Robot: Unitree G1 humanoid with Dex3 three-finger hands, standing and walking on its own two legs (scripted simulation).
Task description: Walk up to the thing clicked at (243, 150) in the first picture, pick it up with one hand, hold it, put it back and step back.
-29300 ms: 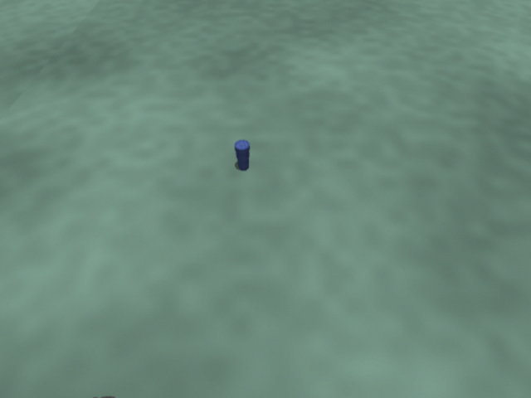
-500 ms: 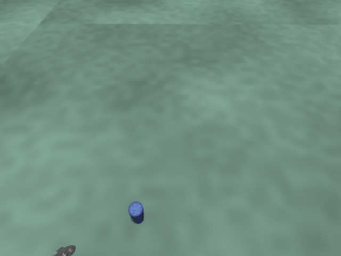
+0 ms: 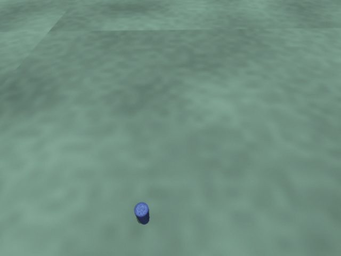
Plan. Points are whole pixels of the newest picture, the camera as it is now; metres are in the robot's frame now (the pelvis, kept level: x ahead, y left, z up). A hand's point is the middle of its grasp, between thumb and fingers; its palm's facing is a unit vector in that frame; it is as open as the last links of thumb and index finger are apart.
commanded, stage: stand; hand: left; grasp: from the side
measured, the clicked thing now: (143, 214) +0.44 +0.19 -0.70
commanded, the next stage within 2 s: step back in 1.36 s
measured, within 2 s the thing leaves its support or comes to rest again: neither
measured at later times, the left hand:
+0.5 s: hand out of the picture +0.08 +0.23 -0.16, palm faces -0.03 -0.94 -0.33, open 7.4 cm
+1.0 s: hand out of the picture +0.12 +0.23 -0.15, palm faces -0.02 -0.94 -0.34, open 7.4 cm
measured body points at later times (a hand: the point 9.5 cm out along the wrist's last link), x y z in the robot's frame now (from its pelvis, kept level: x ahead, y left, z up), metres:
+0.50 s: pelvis +0.02 -0.01 +0.00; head +0.03 -0.02 +0.45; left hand +0.09 +0.28 -0.13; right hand +0.08 -0.30 -0.14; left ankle +0.04 +0.10 -0.74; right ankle +0.01 -0.14 -0.74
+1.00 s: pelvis +0.04 -0.01 +0.00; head +0.04 -0.02 +0.45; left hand +0.12 +0.28 -0.13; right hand +0.11 -0.31 -0.13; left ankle +0.04 +0.10 -0.74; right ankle +0.01 -0.14 -0.74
